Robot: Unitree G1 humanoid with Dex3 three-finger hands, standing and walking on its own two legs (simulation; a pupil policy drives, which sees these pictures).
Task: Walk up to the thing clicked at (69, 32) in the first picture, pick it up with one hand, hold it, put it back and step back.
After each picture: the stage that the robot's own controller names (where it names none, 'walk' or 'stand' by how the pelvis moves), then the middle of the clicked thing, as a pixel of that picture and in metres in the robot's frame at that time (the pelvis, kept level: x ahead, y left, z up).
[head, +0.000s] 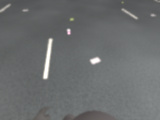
stand; (68, 31) +2.19 +0.66 -0.72
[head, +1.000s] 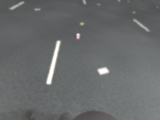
walk; (78, 36) +2.11 +0.30 -0.70
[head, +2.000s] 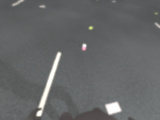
walk; (84, 47) +1.48 +0.08 -0.72
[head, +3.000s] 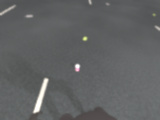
walk; (77, 67) +0.91 +0.16 -0.72
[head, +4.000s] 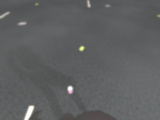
walk; (70, 89) +0.49 +0.22 -0.71
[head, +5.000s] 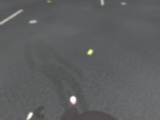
stand; (73, 100) +0.32 +0.18 -0.69
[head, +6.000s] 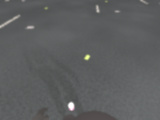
stand; (71, 106) +0.30 +0.17 -0.72
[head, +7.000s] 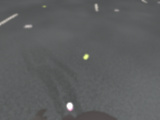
stand; (70, 106) +0.29 +0.19 -0.72
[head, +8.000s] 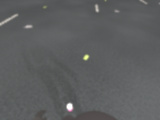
stand; (69, 107) +0.28 +0.19 -0.72
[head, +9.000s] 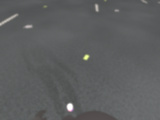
stand; (70, 107) +0.28 +0.18 -0.72
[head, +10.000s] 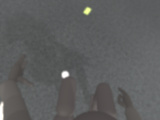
go down; (65, 75) +0.34 +0.20 -0.41
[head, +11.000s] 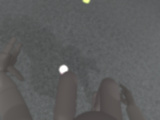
go down; (64, 70) +0.35 +0.22 -0.30
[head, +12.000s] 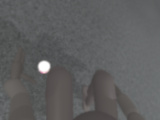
close in; (44, 67) +0.33 +0.24 -0.22
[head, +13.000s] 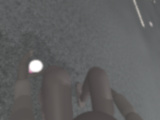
close; (35, 67) +0.34 +0.25 -0.21
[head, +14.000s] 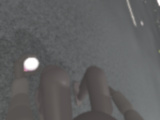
close; (30, 66) +0.34 +0.25 -0.21
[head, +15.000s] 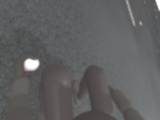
lift; (30, 66) +0.34 +0.25 -0.21
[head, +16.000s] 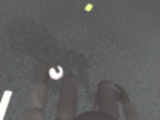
lift; (56, 75) +0.28 +0.23 -0.04
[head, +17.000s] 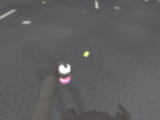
lift; (64, 73) +0.33 +0.17 +0.05
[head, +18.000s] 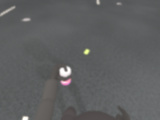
hold; (65, 76) +0.32 +0.17 +0.01
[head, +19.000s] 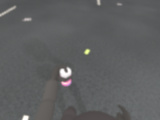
hold; (65, 76) +0.32 +0.16 +0.01
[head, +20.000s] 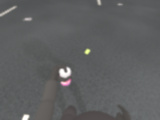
hold; (65, 76) +0.32 +0.17 +0.01
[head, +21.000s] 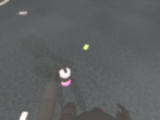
crouch; (65, 77) +0.32 +0.16 -0.02
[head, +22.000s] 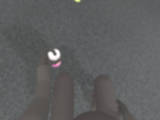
lower; (55, 58) +0.42 +0.22 -0.09
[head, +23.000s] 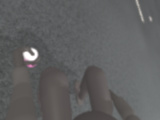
lower; (31, 58) +0.39 +0.26 -0.21
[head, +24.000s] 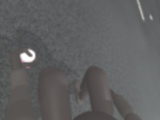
lower; (28, 59) +0.37 +0.27 -0.22
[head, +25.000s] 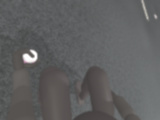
lower; (30, 59) +0.37 +0.27 -0.21
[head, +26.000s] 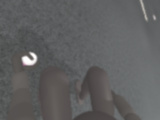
lower; (29, 62) +0.36 +0.27 -0.22
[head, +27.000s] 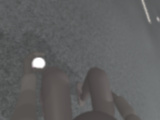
open; (37, 65) +0.35 +0.24 -0.23
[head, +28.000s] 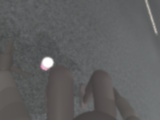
stand; (46, 64) +0.35 +0.23 -0.23
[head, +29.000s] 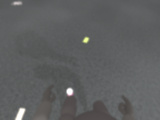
stand; (69, 92) +0.33 +0.17 -0.59
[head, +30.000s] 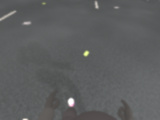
stand; (71, 102) +0.33 +0.17 -0.66
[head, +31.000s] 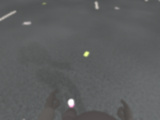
stand; (71, 103) +0.32 +0.16 -0.66
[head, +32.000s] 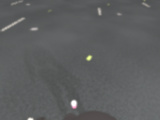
stand; (74, 104) +0.35 +0.16 -0.72
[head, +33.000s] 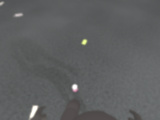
walk; (74, 88) +0.42 +0.17 -0.69
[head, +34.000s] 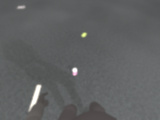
walk; (74, 71) +0.68 +0.17 -0.69
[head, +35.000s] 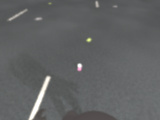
stand; (79, 67) +0.95 +0.18 -0.70
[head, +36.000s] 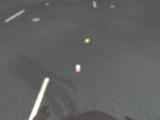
stand; (78, 68) +0.93 +0.19 -0.72
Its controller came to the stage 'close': yes
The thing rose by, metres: 0.72
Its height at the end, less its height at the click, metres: +0.00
